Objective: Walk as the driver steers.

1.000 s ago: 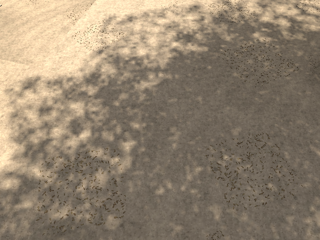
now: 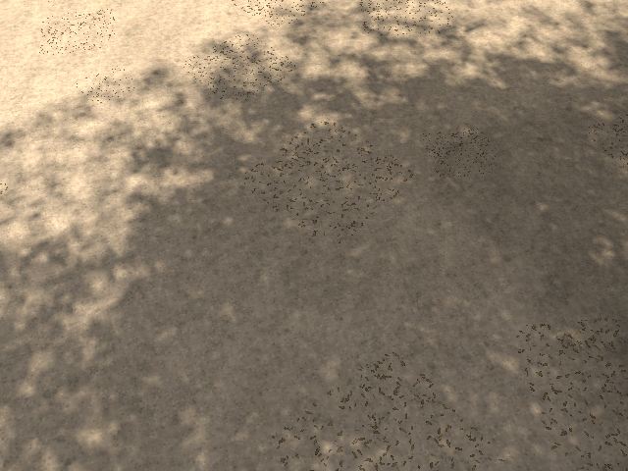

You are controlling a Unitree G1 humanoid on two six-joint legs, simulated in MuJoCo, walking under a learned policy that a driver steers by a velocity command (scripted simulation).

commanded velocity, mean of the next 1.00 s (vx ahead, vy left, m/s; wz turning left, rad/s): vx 0.07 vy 0.00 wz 0.22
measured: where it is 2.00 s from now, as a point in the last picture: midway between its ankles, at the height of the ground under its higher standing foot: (334, 415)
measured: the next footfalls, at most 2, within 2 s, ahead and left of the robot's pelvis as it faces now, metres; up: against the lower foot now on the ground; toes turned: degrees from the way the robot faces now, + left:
left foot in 0.20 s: +0.05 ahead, +0.15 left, +0.00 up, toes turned +11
right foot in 0.68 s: +0.13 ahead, -0.07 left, +0.00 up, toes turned +23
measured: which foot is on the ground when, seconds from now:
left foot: up 0.00-0.18, down 0.20-1.00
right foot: down 0.00-0.22, up 0.24-0.66, down 0.68-0.96, up 0.98-1.00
